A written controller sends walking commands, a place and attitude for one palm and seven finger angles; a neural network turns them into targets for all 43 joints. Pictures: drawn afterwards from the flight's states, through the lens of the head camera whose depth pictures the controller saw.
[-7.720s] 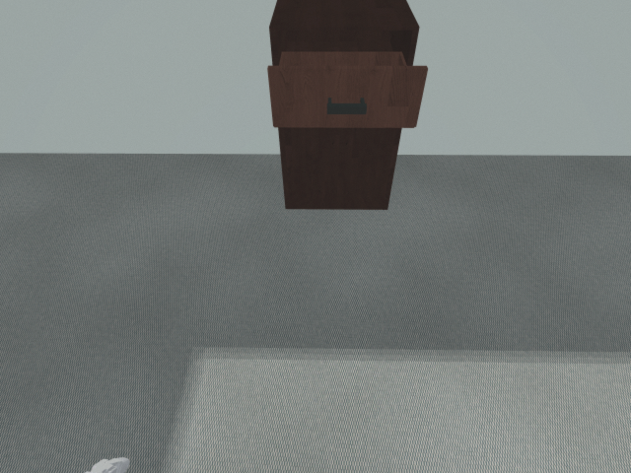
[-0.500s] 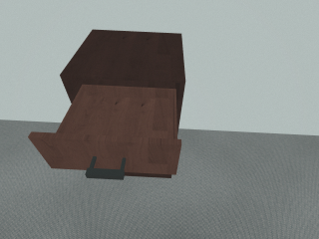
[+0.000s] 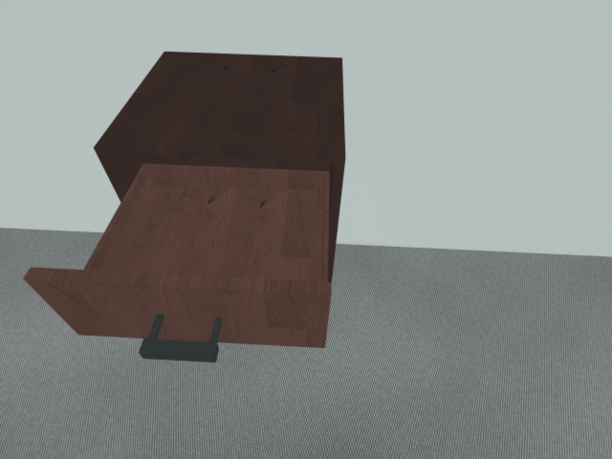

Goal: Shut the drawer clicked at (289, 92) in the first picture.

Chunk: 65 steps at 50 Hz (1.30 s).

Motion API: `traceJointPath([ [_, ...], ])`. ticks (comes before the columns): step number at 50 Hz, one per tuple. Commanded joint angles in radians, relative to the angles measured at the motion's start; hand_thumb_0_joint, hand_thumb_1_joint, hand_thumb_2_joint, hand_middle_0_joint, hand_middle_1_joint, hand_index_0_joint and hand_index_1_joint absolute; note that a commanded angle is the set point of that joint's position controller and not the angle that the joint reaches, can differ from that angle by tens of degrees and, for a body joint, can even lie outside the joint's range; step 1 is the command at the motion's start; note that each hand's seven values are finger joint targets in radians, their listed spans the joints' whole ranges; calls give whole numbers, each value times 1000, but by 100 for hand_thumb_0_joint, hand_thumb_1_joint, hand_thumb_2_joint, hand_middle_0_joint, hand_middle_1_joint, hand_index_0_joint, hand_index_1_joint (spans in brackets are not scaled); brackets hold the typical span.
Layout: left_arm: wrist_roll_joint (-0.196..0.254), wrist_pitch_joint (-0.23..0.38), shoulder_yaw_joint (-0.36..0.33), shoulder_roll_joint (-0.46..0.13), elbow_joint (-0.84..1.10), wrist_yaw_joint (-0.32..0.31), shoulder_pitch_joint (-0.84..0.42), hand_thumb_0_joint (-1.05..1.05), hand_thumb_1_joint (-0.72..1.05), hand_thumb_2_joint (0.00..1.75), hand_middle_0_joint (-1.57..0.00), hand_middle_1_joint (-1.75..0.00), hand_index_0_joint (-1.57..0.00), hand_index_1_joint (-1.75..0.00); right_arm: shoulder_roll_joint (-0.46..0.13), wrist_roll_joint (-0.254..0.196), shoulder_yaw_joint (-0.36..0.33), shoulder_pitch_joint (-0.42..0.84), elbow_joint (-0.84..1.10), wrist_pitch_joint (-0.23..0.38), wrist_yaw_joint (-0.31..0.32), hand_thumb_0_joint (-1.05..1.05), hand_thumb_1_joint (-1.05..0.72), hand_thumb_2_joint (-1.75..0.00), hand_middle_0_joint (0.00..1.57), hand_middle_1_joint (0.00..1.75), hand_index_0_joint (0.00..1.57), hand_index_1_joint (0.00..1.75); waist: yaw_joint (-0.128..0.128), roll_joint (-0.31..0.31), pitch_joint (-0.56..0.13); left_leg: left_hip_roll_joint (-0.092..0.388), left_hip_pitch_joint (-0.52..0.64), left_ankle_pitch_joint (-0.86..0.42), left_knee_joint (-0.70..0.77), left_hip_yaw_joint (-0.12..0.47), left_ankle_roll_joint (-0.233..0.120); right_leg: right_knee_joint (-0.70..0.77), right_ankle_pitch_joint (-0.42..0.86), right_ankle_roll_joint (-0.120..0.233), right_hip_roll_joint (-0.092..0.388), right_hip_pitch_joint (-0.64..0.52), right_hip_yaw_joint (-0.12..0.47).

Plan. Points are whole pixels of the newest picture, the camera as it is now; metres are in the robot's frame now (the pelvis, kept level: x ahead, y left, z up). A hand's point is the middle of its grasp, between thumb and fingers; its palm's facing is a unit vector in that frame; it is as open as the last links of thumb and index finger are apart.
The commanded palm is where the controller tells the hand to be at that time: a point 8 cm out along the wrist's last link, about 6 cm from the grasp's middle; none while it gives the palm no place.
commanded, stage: come to a stop and stand still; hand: left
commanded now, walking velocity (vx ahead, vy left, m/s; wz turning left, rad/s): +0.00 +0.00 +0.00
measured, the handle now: (183, 336) +0.30 +0.21 -0.06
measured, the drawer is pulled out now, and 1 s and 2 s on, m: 0.30 0.30 0.30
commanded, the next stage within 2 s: look again from close up in 0.04 s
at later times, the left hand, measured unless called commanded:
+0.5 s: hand out of the picture +0.01 +0.22 -0.17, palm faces +0.01 -0.97 -0.25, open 7.4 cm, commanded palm none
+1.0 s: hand (154, 422) +0.17 +0.20 -0.02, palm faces +0.19 -0.98 -0.04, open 6.7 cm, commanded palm +0.08 +0.24 -0.05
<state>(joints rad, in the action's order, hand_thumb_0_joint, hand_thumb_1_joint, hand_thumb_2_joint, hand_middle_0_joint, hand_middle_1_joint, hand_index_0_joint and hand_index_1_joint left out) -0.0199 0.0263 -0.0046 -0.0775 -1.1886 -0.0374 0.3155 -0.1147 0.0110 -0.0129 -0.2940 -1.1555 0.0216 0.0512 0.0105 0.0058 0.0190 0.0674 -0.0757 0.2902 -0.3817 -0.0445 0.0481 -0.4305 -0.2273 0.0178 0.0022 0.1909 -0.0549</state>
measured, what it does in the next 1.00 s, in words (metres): stands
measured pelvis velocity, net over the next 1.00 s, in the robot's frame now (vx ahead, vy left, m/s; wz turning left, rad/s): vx -0.03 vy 0.01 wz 0.01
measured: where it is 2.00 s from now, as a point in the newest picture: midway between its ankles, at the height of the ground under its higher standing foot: outside the picture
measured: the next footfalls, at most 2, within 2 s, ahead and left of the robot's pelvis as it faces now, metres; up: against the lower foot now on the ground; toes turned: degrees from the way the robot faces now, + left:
none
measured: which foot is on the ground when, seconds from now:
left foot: down 0.00-1.00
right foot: down 0.00-1.00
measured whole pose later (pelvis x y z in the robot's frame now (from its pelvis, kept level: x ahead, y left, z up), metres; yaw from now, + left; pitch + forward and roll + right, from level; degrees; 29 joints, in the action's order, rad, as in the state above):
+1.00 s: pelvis -0.03 +0.01 -0.03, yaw +1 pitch +6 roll +1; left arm 0.19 0.37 -0.13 -0.14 -0.15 0.07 0.45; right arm -0.25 -0.01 -0.07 -0.20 -0.68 0.31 0.02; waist -0.03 -0.01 -0.12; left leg 0.02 -0.45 0.41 -0.76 -0.05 0.01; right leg -0.79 -0.35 0.00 0.06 0.55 -0.03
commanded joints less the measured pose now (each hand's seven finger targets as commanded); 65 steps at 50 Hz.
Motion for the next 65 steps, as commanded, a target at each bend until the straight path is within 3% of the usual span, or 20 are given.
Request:
traceJointPath([
  [1,5,7,-20,-123,24,-6,72,0,90,90,-20,-30,-20,-30,-58,-3,-7,-98,6,3,0,0,-90,-90,20,30,20,30,-9,-4,48,41,-53,-202,43,30,-47,77,304,18,106,-16,92],
  [6,5,2,-18,-130,28,-4,58,0,90,90,-20,-30,-20,-30,-66,-2,-6,-97,11,0,-1,0,-90,-90,20,30,20,30,-6,8,84,41,-68,-181,55,34,-48,91,248,17,101,1,94],
  [7,-1,26,-24,-189,2,-45,144,0,90,90,-20,-30,-20,-30,-117,-6,-11,42,85,13,-16,0,-90,-90,20,30,20,30,45,-55,93,33,-214,-139,-217,-37,-15,34,776,-32,177,-43,165],
  [8,-2,36,-33,-226,52,-37,129,0,90,90,-20,-30,-20,-30,-62,-8,-10,-27,131,-2,-18,0,-90,-90,20,30,20,30,-13,-58,-24,5,-215,128,-224,24,-38,38,706,26,245,-101,223],
  [11,0,21,-22,-197,113,-14,-7,0,90,90,-20,-30,-20,-30,-79,3,-12,-108,107,-4,-27,0,-90,-90,20,30,20,30,-54,-53,-72,-10,-90,12,-105,23,-44,38,82,59,167,47,154],
  [15,3,-9,-10,-168,141,-4,-19,0,90,90,-20,-30,-20,-30,-123,8,-8,-63,130,4,-31,0,-90,-90,20,30,20,30,-20,68,97,52,-238,29,14,104,-78,-1,-110,15,75,102,96],
  [35,7,-13,-11,-180,163,-3,13,0,90,90,-20,-30,-20,-30,-143,1,-2,-83,104,21,-24,0,-90,-90,20,30,20,30,-10,-11,28,37,-126,-198,7,67,-86,-41,125,12,93,41,97],
  [36,4,-2,-14,-206,111,-41,85,0,90,90,-20,-30,-20,-30,-178,-11,-8,13,166,15,-28,0,-90,-90,20,30,20,30,23,-180,69,71,-225,-258,-175,32,-57,-36,442,0,146,14,118],
  [37,184,223,-174,-441,1643,-30,-697,0,90,90,-22,-32,-22,-32,-325,-60,-34,26,493,180,8,0,-90,-90,20,30,20,30,-92,38,-447,-55,-12,-348,-52,50,-71,-105,355,17,46,-74,56],
  [38,104,158,-138,-339,1344,-58,-172,0,90,90,-24,-34,-24,-34,-226,-42,-8,117,440,269,46,0,-90,-90,20,30,20,30,6,207,-376,-33,38,-479,-44,25,-64,-138,164,38,9,-34,38],
  [39,140,112,-81,-255,1239,-111,-115,0,90,90,-26,-37,-26,-37,-241,-48,-17,113,368,302,46,0,-90,-90,20,30,20,30,-20,214,-305,-23,-38,-398,-55,21,-32,-134,75,18,18,25,-16],
  [40,142,23,41,-47,1095,-106,129,0,90,90,-28,-39,-28,-39,-195,-57,-16,76,356,311,29,0,-90,-90,20,30,20,30,-29,134,-178,-26,-112,-310,-50,37,-32,-118,34,1,18,93,-30],
  [42,161,95,-43,-141,1273,-71,-18,0,90,90,-32,-43,-32,-43,-247,-42,-38,104,455,336,24,0,-90,-90,20,30,20,30,-64,43,-39,-52,-230,-146,-108,57,-47,-95,3,-3,21,169,-43],
  [45,183,244,-76,-67,1064,33,342,0,90,90,-38,-50,-38,-50,-229,-27,-62,137,551,347,-6,0,-90,-90,20,30,20,30,11,-229,13,-74,-420,-53,-214,39,-47,-163,-112,-3,5,271,-68],
  [47,228,388,-98,-47,1043,147,449,0,90,90,-42,-54,-42,-54,-228,-24,-79,159,610,340,-34,0,-90,-90,20,30,20,30,43,-309,-37,-87,-543,-11,-306,15,-37,-252,-120,-4,5,303,-49],
  [51,259,648,-142,-131,1202,331,352,0,90,90,-50,-62,-50,-62,-236,-25,-90,193,709,352,-82,0,-90,-90,20,30,20,30,38,-52,-196,-103,-641,-25,-486,-9,-37,-419,4,13,25,359,21],
  [54,255,768,-232,-271,1437,339,165,0,90,90,-56,-69,-56,-69,-226,-9,-90,166,729,363,-76,0,-90,-90,20,30,20,30,18,128,-313,-93,-671,-3,-595,6,-52,-499,-82,22,23,459,72],
  [57,279,762,-196,-222,1563,313,90,0,90,90,-62,-75,-62,-75,-223,-19,-76,157,754,356,-53,0,-90,-90,20,30,20,30,-24,156,-332,-85,-668,48,-639,29,-66,-498,-168,24,19,515,81],
  [60,294,688,-144,-192,1548,333,57,0,90,90,-68,-82,-68,-82,-240,-38,-68,137,750,348,-30,0,-90,-90,20,30,20,30,-76,60,-297,-72,-722,106,-677,45,-76,-471,-230,9,16,545,90],
  [65,293,422,-175,-249,1416,422,183,0,90,90,-78,-93,-78,-93,-237,-69,-58,145,786,303,0,0,-90,-90,20,30,20,30,-35,-46,-317,-80,-782,104,-651,40,-79,-384,-291,-11,36,406,138],
])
